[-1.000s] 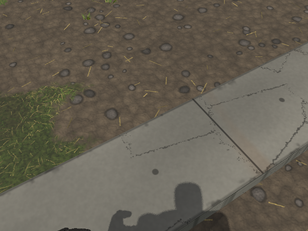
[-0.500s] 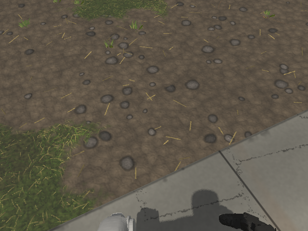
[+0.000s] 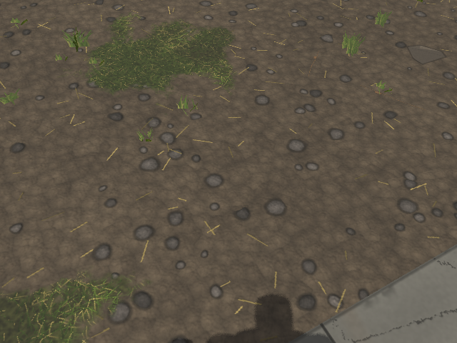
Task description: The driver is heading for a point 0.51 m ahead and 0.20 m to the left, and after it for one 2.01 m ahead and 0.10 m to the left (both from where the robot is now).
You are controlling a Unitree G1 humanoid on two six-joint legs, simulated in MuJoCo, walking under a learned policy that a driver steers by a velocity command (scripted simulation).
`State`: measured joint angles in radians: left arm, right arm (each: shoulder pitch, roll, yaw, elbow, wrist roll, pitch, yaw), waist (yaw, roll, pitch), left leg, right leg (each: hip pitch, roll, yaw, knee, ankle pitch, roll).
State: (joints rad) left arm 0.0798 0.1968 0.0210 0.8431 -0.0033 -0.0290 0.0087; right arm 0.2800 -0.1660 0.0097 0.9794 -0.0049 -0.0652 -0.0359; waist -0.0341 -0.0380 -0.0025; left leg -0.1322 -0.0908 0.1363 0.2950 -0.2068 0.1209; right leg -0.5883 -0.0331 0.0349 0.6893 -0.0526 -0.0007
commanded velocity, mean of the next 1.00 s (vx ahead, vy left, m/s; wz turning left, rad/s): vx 0.02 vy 0.00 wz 0.37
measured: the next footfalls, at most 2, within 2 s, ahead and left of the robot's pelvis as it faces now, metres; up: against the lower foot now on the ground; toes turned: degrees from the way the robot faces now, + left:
right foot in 0.10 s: +0.16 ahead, -0.12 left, +0.00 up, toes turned -1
left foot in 0.46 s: +0.06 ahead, +0.13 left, +0.00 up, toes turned +10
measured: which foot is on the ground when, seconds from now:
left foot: down 0.00-0.18, up 0.20-0.44, down 0.46-0.88, up 0.90-1.00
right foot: up 0.00-0.08, down 0.10-0.46, up 0.48-0.86, down 0.88-1.00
